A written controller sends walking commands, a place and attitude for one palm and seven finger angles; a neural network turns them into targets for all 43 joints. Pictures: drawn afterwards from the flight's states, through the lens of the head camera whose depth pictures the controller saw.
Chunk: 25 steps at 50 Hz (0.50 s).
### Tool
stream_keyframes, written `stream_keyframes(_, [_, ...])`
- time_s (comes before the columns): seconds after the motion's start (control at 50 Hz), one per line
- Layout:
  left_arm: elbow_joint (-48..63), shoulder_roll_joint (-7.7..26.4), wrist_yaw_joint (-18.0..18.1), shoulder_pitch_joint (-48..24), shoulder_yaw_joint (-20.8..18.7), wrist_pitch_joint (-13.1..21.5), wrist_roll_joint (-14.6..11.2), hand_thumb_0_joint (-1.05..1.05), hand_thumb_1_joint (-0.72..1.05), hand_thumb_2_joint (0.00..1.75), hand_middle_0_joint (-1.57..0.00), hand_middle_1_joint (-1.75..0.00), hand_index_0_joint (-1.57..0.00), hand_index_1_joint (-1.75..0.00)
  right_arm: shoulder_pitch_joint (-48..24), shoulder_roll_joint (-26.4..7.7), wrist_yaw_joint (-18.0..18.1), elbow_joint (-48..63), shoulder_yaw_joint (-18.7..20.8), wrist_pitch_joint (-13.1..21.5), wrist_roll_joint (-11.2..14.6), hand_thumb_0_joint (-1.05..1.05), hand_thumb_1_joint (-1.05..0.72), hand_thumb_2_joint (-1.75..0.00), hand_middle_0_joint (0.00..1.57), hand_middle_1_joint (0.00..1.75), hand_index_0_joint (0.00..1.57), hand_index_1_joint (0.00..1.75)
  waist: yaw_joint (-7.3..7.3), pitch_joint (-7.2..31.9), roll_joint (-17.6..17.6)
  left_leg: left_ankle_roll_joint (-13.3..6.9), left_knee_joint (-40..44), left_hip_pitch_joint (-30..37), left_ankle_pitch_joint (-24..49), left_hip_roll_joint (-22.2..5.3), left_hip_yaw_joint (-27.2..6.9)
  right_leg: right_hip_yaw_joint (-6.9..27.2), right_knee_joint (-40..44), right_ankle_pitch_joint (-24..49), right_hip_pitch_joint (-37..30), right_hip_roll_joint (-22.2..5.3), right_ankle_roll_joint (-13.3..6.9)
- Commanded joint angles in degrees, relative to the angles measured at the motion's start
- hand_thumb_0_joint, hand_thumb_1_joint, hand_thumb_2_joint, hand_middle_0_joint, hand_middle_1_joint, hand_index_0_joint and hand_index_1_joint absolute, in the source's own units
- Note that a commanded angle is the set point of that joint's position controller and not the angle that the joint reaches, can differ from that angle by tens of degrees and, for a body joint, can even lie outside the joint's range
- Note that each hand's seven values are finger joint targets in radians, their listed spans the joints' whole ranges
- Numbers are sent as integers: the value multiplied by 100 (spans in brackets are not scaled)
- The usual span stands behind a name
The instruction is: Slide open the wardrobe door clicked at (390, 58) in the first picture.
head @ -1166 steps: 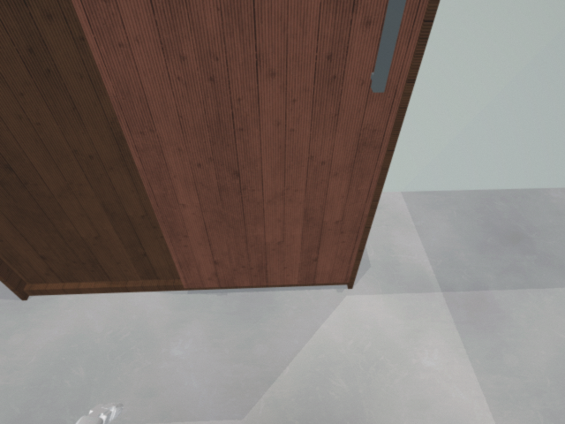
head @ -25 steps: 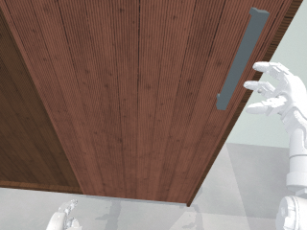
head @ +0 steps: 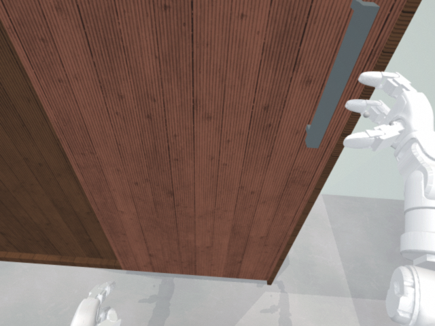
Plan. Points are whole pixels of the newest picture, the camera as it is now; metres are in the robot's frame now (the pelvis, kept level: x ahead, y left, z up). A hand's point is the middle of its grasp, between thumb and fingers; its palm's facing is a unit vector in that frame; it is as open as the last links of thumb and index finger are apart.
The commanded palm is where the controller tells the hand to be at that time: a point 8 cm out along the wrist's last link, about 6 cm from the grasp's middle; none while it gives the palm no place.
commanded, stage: move the hooked fingers beside the handle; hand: right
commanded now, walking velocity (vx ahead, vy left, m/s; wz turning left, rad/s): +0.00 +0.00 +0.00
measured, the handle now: (331, 82) +0.48 -0.15 +0.26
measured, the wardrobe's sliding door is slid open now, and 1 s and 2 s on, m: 0.00 0.00 0.00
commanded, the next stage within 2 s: feel for the door with the fingertips in 1.76 s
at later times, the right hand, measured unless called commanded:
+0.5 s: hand (379, 110) +0.40 -0.21 +0.26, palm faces +0.01 +1.00 -0.02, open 14.0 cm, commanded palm +0.38 -0.26 +0.24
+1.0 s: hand (368, 124) +0.40 -0.20 +0.23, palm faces -0.01 +1.00 -0.01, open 14.0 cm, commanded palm +0.37 -0.26 +0.25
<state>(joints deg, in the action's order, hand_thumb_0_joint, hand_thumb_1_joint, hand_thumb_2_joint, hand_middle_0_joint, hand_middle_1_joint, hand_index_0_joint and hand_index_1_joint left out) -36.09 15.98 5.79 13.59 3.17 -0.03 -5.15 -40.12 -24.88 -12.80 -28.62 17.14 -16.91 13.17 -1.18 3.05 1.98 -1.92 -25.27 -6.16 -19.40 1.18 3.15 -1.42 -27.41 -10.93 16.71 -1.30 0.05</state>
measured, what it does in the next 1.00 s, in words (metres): stands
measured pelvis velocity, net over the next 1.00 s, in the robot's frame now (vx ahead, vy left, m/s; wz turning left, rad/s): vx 0.01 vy -0.01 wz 0.01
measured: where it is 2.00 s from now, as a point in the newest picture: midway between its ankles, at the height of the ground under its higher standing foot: outside the picture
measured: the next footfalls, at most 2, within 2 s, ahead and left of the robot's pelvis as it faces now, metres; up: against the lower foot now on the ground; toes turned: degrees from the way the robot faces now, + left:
none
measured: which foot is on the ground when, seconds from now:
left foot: down 0.00-1.00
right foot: down 0.00-1.00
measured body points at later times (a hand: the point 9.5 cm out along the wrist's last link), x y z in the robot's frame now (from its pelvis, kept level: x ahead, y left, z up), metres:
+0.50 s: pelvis +0.00 +0.00 +0.00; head -0.02 +0.01 +0.45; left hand +0.15 +0.26 -0.09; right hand +0.39 -0.27 +0.26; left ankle -0.06 +0.09 -0.74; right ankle +0.04 -0.12 -0.74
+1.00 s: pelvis +0.01 -0.01 +0.00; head -0.02 +0.02 +0.45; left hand +0.14 +0.25 -0.10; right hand +0.39 -0.26 +0.23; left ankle -0.06 +0.09 -0.74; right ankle +0.04 -0.12 -0.74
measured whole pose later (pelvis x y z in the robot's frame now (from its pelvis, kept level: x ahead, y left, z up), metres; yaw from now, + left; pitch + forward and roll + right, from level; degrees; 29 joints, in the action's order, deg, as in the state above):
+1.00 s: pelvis +0.01 -0.01 +0.00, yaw +0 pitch +0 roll +0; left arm -35.5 17.0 5.4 14.8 2.5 -1.0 -5.9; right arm -35.5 -25.5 -14.9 -25.6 16.8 -20.8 14.5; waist -0.8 4.4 3.2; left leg -1.4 -24.7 -5.4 -19.5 0.8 2.5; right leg -2.0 -27.3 -11.5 16.0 -1.0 -0.4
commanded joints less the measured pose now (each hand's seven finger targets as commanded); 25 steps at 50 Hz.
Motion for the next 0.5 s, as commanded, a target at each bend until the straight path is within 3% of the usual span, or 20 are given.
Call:
stream_keyframes(0.0, [804,711,66,-566,-312,314,-7,0,90,90,-20,-30,-20,-30,-3077,-1636,55,1273,389,509,-4,0,50,-30,30,120,30,120,9,1740,316,52,364,-547,2396,-24,-217,207,10,1481,-1846,115,-323])
stream_keyframes(0.04, [831,726,38,-539,-320,269,-30,0,90,90,-20,-30,-20,-30,-2602,-1425,18,996,255,271,-25,0,50,-30,30,120,30,120,50,1542,353,50,383,-627,2308,-12,-175,213,46,1426,-1727,102,-296])
stream_keyframes(0.06, [827,752,31,-492,-345,256,-53,0,90,90,-20,-30,-20,-30,-2234,-1281,-31,603,167,137,24,0,50,-30,30,120,30,120,33,1351,23,82,438,-614,2313,-7,-150,167,39,1344,-1564,113,-324])
stream_keyframes(0.08, [813,798,37,-470,-343,218,-70,0,90,90,-20,-30,-20,-30,-2066,-1417,-71,391,266,-3,40,0,50,-30,30,120,30,120,45,1127,-255,116,451,-679,2276,-20,-160,183,78,1183,-1365,93,-330])
stream_keyframes(0.1, [829,823,42,-466,-345,189,-83,0,90,90,-20,-30,-20,-30,-2002,-1346,-129,243,189,-115,54,0,50,-30,30,120,30,120,21,965,-415,142,471,-768,2188,-25,-159,170,103,1042,-1249,93,-331])
stream_keyframes(0.16, [947,846,48,-446,-380,204,-87,0,90,90,-20,-30,-20,-30,-1988,-1666,-164,524,459,-82,157,0,50,-30,30,120,30,120,79,1079,-587,160,492,-645,2199,-39,-184,134,103,1034,-1233,109,-356])
stream_keyframes(0.18, [959,848,50,-494,-375,219,-73,0,90,90,-20,-30,-20,-30,-2295,-1932,-139,841,646,26,113,0,50,-30,30,120,30,120,88,1230,-538,160,473,-613,2307,-51,-239,146,83,1112,-1256,114,-370])
stream_keyframes(0.22, [1022,793,46,-508,-368,244,-49,0,90,90,-20,-30,-20,-30,-2607,-2025,-74,1427,743,323,95,0,50,-30,30,120,30,120,96,1535,-338,131,379,-473,2521,-36,-250,154,58,1371,-1458,117,-372])
stream_keyframes(0.28, [1021,743,48,-584,-357,347,-17,0,90,90,-20,-30,-20,-30,-3307,-1959,9,2452,603,771,67,0,50,-30,30,120,30,120,-22,2052,311,86,344,-479,2595,-2,-258,180,-23,1726,-2061,91,-365])
stream_keyframes(0.32, [958,722,51,-591,-348,392,-12,0,90,90,-20,-30,-20,-30,-3028,-1815,-1,2417,591,775,78,0,50,-30,30,120,30,120,-18,2026,605,59,363,-617,2561,20,-236,203,-51,1829,-2256,83,-336])
stream_keyframes(0.36, [872,734,52,-545,-348,383,-28,0,90,90,-20,-30,-20,-30,-2735,-1611,-89,2055,409,584,128,0,50,-30,30,120,30,120,-46,1841,514,60,401,-575,2568,24,-196,160,-71,1774,-2110,97,-338])
stream_keyframes(0.4, [823,761,55,-598,-340,327,-77,0,90,90,-20,-30,-20,-30,-2232,-1450,-189,1369,296,177,115,0,50,-30,30,120,30,120,-11,1345,350,86,413,-752,2415,7,-183,156,-12,1435,-1733,104,-317])
stream_keyframes(0.46, [784,816,53,-512,-351,270,-121,0,90,90,-20,-30,-20,-30,-1980,-1034,-264,636,-91,-292,153,0,50,-30,30,120,30,120,-98,869,-117,121,507,-1024,2004,-4,-125,171,29,1004,-1438,104,-318])
stream_keyframes(0.48, [805,824,50,-532,-347,260,-128,0,90,90,-20,-30,-20,-30,-2082,-1119,-260,605,-38,-373,152,0,50,-30,30,120,30,120,-74,847,-238,141,504,-1088,1946,-14,-135,202,45,917,-1352,94,-322])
